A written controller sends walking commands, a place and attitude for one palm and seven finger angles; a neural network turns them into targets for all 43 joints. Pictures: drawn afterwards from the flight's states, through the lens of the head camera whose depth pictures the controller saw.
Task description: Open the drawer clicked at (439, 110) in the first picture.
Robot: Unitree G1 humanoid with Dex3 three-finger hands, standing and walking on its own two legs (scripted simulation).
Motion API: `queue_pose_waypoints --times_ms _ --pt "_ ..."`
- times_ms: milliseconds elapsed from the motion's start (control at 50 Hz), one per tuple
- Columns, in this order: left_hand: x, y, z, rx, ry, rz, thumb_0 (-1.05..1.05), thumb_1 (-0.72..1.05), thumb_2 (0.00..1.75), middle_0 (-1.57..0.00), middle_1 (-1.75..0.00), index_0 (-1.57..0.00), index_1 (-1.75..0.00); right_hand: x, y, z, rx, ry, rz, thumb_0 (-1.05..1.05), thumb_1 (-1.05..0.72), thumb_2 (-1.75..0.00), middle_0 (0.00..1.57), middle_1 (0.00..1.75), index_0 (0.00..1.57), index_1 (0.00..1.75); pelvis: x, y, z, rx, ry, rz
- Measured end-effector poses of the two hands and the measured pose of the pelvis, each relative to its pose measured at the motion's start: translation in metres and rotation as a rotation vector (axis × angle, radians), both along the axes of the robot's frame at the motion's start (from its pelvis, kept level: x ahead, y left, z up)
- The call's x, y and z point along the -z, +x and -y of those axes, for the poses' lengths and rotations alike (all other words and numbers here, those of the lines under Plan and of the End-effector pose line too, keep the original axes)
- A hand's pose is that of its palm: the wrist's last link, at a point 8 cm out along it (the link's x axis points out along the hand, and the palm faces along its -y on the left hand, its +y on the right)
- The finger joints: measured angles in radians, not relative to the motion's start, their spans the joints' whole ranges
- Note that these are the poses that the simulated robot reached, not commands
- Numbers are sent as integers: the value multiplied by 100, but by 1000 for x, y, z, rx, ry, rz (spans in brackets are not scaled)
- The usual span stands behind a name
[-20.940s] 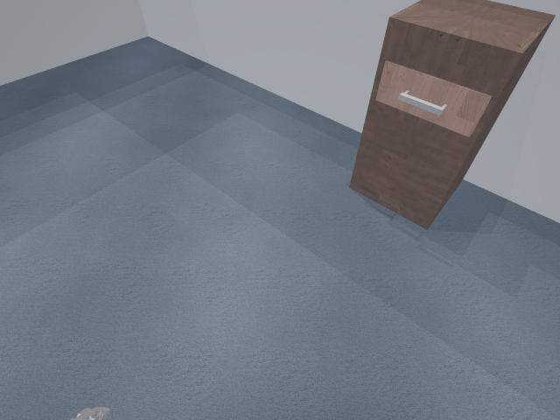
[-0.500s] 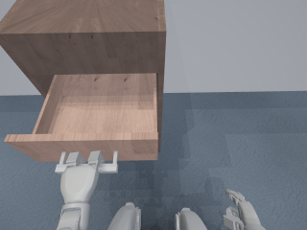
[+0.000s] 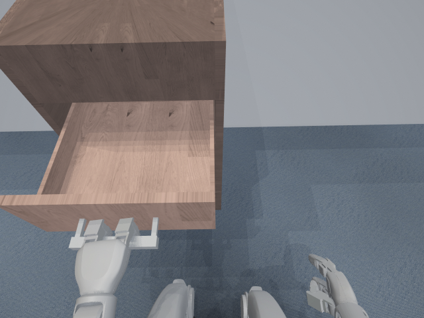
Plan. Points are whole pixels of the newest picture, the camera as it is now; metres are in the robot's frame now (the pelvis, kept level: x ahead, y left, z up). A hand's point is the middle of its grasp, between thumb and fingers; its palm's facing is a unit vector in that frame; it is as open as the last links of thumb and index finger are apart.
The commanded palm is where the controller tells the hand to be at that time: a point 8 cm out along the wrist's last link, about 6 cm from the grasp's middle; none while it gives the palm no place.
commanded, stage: pull the drawer open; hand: left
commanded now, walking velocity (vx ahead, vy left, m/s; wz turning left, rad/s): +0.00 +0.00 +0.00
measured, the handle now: (116, 232) +0.28 +0.21 -0.05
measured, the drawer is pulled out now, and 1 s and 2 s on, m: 0.24 0.28 0.28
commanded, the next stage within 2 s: open the thumb to release the handle in 1.28 s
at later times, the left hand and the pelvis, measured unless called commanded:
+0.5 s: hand (114, 276) +0.20 +0.20 -0.06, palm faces -0.06 -0.11 -0.99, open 5.6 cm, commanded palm +0.16 +0.20 -0.02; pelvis -0.01 +0.00 -0.01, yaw +0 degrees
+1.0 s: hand (113, 284) +0.19 +0.20 -0.06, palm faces -0.08 -0.11 -0.99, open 5.6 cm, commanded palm +0.15 +0.20 -0.02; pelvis -0.01 -0.01 -0.01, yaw +0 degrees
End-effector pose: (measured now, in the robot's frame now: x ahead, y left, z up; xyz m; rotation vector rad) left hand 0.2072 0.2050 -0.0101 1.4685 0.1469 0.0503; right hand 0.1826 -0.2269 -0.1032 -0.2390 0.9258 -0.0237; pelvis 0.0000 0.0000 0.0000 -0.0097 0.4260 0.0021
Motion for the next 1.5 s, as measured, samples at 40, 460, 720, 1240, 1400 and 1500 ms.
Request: queue_pose_waypoints --times_ms 40,460,720,1240,1400,1500 --pt "0 -2 0 1 -1 0 3 74 77 -28 -135 -41 -135 0 0 0 -1 0 1 1 -90 -90 20 30 20 30 0 0 0 1 1 -1" --pt "-1 -19 0 11 -3 -6 3 73 77 -29 -135 -41 -134 4 -2 0 -13 8 23 1 -90 -90 20 30 20 30 5 -6 3 3 6 1" --pt "-1 -26 0 10 -5 -11 3 73 77 -29 -135 -40 -134 5 -3 2 -18 9 34 1 -90 -90 20 30 20 30 6 -9 5 3 8 0" --pt "-2 -38 1 8 -11 -27 3 73 76 -28 -135 -40 -133 6 6 0 -43 18 61 1 -90 -90 20 30 20 30 9 -8 8 3 12 -7" --pt "-2 -41 1 10 -7 -33 3 73 76 -28 -135 -40 -133 7 10 -1 -51 22 71 1 -90 -90 20 30 20 30 10 -8 8 3 14 -9" --pt "1 -38 -7 5 32 3 1 70 78 -32 -134 -39 -133 15 8 2 -61 0 50 1 -90 -90 20 30 20 30 14 -12 9 -10 9 -13"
